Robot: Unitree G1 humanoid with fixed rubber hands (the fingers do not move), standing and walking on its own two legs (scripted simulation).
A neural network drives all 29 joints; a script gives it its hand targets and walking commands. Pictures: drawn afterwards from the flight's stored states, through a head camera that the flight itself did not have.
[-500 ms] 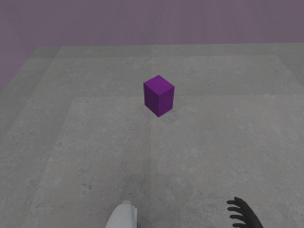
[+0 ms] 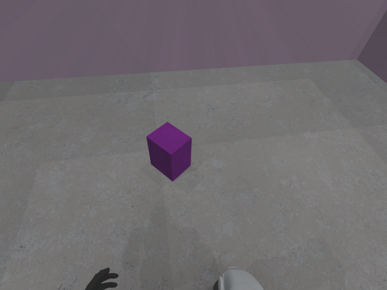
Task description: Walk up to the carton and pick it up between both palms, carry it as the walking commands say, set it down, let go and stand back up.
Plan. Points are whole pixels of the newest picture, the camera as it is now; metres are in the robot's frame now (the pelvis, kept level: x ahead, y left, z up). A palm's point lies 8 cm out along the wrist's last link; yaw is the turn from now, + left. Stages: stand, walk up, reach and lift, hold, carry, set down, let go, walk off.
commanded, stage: walk up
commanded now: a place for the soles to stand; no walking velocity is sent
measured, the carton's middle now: (170, 152) +0.97 +0.08 -0.64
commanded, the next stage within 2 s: none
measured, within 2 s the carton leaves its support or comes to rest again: neither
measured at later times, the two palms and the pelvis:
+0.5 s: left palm out of the picture +0.14 +0.27 -0.15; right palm (256, 191) +0.38 -0.19 -0.11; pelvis +0.22 +0.03 -0.02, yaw +1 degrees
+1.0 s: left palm (111, 178) +0.45 +0.23 -0.13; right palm (275, 196) +0.37 -0.26 -0.14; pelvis +0.39 -0.01 -0.02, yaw +1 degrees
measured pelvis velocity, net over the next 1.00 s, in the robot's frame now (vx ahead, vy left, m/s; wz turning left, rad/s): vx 0.39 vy -0.01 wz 0.03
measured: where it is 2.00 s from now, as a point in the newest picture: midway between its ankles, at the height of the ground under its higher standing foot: (183, 238)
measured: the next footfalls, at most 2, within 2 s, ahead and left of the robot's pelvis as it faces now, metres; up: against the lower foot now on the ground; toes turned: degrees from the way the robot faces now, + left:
right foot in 0.08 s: +0.17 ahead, -0.12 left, +0.00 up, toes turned -6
left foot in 0.48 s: +0.37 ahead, +0.13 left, +0.00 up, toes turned +6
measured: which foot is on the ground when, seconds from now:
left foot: down 0.00-0.08, up 0.10-0.46, down 0.48-0.92, up 0.94-1.00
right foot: up 0.00-0.06, down 0.08-0.48, up 0.50-0.90, down 0.92-1.00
